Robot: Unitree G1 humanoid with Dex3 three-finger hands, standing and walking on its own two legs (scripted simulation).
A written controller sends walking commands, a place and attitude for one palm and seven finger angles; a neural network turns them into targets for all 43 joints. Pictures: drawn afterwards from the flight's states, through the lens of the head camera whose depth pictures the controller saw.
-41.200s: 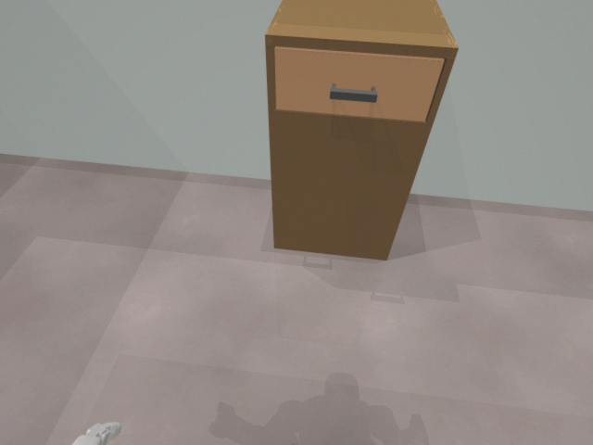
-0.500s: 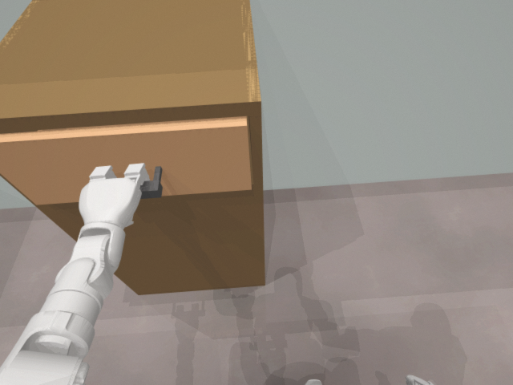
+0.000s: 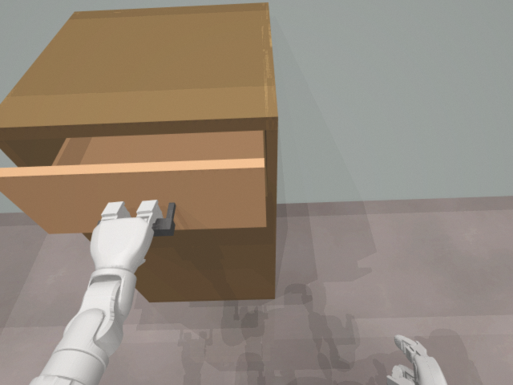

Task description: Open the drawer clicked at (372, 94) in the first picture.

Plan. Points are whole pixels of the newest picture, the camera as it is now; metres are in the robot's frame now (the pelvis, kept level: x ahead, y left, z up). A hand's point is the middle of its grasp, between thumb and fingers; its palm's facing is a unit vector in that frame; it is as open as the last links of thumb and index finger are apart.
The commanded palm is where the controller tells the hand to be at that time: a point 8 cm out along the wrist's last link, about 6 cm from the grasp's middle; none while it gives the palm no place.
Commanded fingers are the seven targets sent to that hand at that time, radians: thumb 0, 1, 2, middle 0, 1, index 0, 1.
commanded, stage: pull the drawer open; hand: left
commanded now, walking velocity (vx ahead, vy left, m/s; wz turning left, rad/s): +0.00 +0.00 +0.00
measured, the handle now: (138, 218) +0.37 +0.24 +0.02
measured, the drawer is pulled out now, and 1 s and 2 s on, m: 0.08 0.21 0.29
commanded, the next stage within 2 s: open the thumb to release the handle in 1.74 s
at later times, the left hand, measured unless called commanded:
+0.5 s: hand (128, 288) +0.26 +0.23 +0.00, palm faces -0.01 -0.06 -1.00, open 5.7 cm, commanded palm +0.22 +0.24 +0.05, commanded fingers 0.00 0.90 0.90 -0.40 -1.35 -0.40 -1.35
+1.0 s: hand (117, 335) +0.19 +0.22 +0.00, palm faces +0.00 -0.06 -1.00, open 5.7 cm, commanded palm +0.15 +0.23 +0.05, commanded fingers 0.00 0.90 0.90 -0.40 -1.35 -0.40 -1.35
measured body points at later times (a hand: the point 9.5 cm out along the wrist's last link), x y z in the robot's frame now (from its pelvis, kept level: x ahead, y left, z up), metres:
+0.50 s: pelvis +0.00 -0.01 +0.00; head +0.04 -0.03 +0.45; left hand +0.25 +0.23 +0.05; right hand +0.18 -0.25 -0.11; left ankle -0.05 +0.10 -0.72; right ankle +0.01 -0.11 -0.72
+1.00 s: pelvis -0.02 -0.02 +0.00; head +0.00 -0.04 +0.45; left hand +0.18 +0.22 +0.05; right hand +0.19 -0.23 -0.10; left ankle -0.05 +0.10 -0.72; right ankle +0.01 -0.11 -0.72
